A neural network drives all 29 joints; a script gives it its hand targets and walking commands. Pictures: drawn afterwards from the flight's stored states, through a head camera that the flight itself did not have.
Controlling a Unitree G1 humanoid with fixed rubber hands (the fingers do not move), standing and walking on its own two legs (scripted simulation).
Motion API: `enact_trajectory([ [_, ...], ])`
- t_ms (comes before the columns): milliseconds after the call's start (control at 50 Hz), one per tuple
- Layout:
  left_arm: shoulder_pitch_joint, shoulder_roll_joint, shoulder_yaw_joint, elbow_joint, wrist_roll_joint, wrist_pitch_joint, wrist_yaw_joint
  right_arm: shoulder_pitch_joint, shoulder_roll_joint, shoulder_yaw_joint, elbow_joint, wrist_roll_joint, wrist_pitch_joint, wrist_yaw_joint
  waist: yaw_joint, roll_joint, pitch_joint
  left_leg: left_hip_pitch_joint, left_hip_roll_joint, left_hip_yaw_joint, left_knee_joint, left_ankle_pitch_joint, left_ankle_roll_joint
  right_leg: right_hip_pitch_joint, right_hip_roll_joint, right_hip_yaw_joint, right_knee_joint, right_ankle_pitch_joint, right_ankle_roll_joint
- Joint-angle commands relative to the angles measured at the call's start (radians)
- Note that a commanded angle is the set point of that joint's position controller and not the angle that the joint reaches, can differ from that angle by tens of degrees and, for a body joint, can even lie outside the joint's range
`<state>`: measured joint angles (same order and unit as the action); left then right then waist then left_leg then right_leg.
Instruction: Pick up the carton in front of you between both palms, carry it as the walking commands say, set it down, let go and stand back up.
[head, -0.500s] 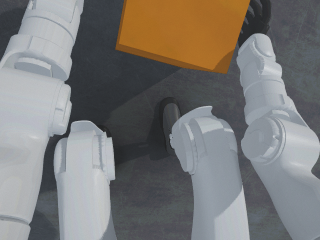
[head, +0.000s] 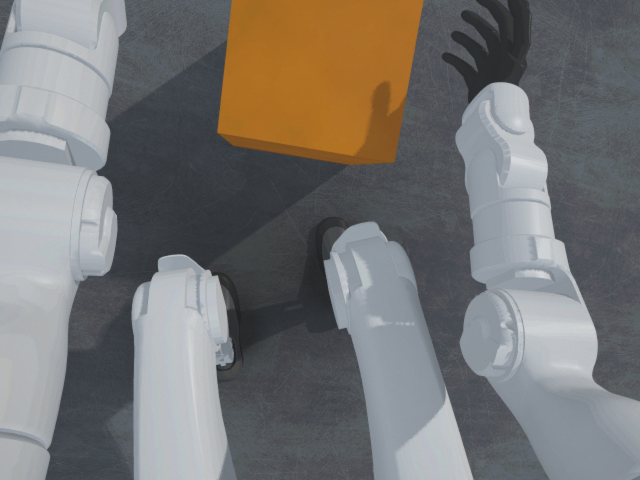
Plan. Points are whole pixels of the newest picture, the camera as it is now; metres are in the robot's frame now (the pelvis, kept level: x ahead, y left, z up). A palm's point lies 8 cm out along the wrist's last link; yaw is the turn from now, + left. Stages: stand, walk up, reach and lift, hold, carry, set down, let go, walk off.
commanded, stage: set down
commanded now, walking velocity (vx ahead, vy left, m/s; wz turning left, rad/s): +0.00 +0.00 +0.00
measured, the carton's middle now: (309, 83) +0.51 -0.08 -0.32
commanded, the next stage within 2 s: let go in 0.64 s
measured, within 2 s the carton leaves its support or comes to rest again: neither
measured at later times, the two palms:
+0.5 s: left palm out of the picture +0.61 +0.12 +0.03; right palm (634, 28) +0.46 -0.25 +0.03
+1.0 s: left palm out of the picture +0.50 +0.16 +0.14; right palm out of the picture +0.40 -0.23 +0.16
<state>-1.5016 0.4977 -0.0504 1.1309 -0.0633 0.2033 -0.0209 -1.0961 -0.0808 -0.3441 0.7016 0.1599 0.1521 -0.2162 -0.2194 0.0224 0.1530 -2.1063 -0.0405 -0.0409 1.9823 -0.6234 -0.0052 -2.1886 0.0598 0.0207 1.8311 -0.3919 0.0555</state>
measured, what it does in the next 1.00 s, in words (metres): rises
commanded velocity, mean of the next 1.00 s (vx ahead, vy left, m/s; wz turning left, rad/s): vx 0.00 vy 0.00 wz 0.00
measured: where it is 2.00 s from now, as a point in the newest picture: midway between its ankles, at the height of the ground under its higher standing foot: (284, 315)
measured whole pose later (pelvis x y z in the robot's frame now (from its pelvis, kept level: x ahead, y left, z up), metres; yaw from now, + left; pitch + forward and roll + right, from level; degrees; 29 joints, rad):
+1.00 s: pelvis +0.07 -0.01 +0.25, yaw +5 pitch +37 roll +1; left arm -0.70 0.16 0.22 0.71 0.17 0.17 0.07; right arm -0.39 -0.05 -0.27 0.44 -0.06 0.14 0.05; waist -0.17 0.00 -0.09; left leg -1.23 -0.06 -0.08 0.96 -0.37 -0.02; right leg -1.30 -0.01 0.01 0.91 -0.24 0.01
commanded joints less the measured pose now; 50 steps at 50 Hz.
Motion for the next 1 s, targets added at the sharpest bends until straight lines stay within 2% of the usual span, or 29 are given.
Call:
enact_trajectory([
  [0, -0.282, 0.103, 0.040, -0.084, 0.008, -0.018, -0.022, -0.167, -0.072, 0.001, -0.131, -0.015, 0.002, 0.001, -0.040, 0.117, -1.108, 0.379, -0.030, 0.059, -0.270, 0.116, 0.040, 0.780, 0.009, -0.122, -0.164, 0.253, 0.037],
  [140, -0.258, 0.079, 0.057, -0.130, 0.048, -0.003, -0.053, -0.090, -0.066, -0.044, -0.186, -0.059, 0.026, 0.012, -0.071, 0.185, -1.203, 0.520, -0.044, 0.060, -0.385, 0.186, 0.021, 0.824, 0.011, -0.130, -0.279, 0.300, 0.035],
  [280, -0.221, 0.059, 0.081, -0.204, 0.096, 0.022, -0.056, -0.020, -0.053, -0.062, -0.251, -0.071, 0.047, 0.029, -0.067, 0.240, -1.259, 0.693, -0.052, 0.062, -0.498, 0.284, 0.005, 0.860, 0.016, -0.145, -0.392, 0.368, 0.033],
  [600, -0.084, -0.006, 0.146, -0.209, 0.155, 0.034, -0.082, 0.101, -0.004, -0.096, -0.285, -0.134, 0.056, 0.077, -0.069, 0.217, -1.170, 0.963, -0.053, 0.032, -0.803, 0.410, -0.003, 1.002, 0.004, -0.145, -0.676, 0.431, 0.039],
  [660, -0.032, -0.023, 0.183, -0.189, 0.180, 0.021, -0.081, 0.126, 0.017, -0.095, -0.279, -0.157, 0.046, 0.091, -0.049, 0.193, -1.145, 0.986, -0.054, 0.027, -0.857, 0.436, -0.001, 1.049, 0.001, -0.139, -0.722, 0.442, 0.041],
  [740, 0.110, -0.078, 0.233, -0.225, 0.224, 0.001, -0.058, 0.250, 0.019, -0.080, -0.292, -0.190, 0.023, 0.122, -0.033, 0.169, -1.210, 1.076, -0.060, 0.020, -0.917, 0.545, -0.004, 1.162, 0.003, -0.134, -0.771, 0.521, 0.036],
  [840, 0.374, -0.195, 0.279, -0.378, 0.257, -0.023, 0.010, 0.469, -0.021, -0.030, -0.345, -0.230, -0.007, 0.194, -0.008, 0.136, -1.251, 1.211, -0.063, 0.009, -0.998, 0.677, -0.015, 1.322, 0.008, -0.124, -0.831, 0.606, 0.012],
  [900, 0.515, -0.257, 0.281, -0.494, 0.251, -0.045, 0.069, 0.577, -0.065, 0.015, -0.370, -0.230, -0.027, 0.246, 0.008, 0.117, -1.164, 1.262, -0.058, 0.002, -1.080, 0.614, -0.021, 1.419, 0.004, -0.111, -0.885, 0.558, -0.008],
  [980, 0.686, -0.302, 0.266, -0.619, 0.220, -0.071, 0.130, 0.706, -0.115, 0.102, -0.381, -0.206, -0.048, 0.307, 0.037, 0.097, -0.967, 1.277, -0.047, 0.010, -1.198, 0.436, -0.025, 1.546, -0.010, -0.086, -0.974, 0.444, -0.032],
])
